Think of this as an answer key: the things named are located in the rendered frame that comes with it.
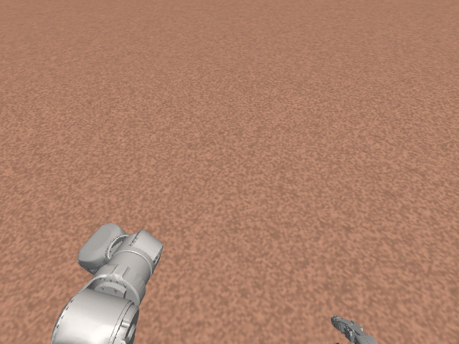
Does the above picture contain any left robot arm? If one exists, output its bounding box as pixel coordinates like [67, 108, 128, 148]
[51, 229, 164, 344]

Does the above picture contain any right robot hand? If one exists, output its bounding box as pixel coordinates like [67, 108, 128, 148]
[331, 316, 378, 344]

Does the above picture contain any left robot hand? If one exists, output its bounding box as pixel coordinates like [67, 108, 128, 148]
[77, 223, 126, 275]

